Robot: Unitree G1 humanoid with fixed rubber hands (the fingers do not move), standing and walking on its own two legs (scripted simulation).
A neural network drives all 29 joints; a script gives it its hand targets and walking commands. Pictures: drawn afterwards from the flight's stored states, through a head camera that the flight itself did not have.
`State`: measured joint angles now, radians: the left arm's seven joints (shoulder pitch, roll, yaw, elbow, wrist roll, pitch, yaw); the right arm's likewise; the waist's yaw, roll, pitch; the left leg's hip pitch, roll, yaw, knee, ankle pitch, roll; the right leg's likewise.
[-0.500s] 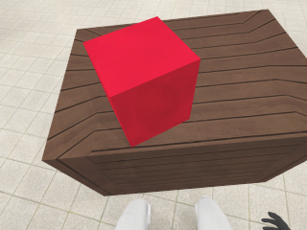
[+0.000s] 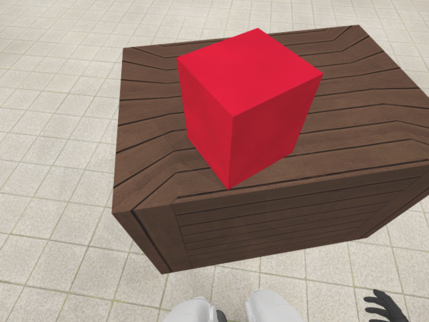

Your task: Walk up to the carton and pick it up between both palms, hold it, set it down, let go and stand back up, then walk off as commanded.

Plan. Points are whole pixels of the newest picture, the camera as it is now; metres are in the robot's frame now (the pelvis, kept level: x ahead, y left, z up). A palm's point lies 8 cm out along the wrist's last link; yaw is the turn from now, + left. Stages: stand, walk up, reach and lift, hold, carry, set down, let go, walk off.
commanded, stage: walk up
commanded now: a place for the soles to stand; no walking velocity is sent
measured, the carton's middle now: (242, 111) +0.53 -0.07 +0.04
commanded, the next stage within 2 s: none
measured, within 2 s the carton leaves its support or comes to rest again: neither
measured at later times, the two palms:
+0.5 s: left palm out of the picture +0.07 +0.29 -0.15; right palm out of the picture -0.04 -0.32 -0.07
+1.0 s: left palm out of the picture +0.11 +0.23 -0.12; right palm out of the picture +0.03 -0.39 -0.14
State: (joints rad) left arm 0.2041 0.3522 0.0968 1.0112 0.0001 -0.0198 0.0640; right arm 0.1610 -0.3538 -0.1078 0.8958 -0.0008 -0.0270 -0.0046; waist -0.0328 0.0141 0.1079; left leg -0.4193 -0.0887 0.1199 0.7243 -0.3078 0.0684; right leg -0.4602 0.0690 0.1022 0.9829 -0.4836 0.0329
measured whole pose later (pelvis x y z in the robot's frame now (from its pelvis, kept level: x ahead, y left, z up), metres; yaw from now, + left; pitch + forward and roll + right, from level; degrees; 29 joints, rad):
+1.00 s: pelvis +0.02 -0.08 -0.02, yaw -3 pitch -4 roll +0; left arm 0.18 0.38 0.10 0.94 0.00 -0.03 0.00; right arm 0.27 -0.34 -0.07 0.98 0.00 -0.03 -0.04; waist 0.01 0.01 0.14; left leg -0.43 0.00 -0.04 0.92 -0.45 0.00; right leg -0.42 -0.01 0.07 0.95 -0.47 0.02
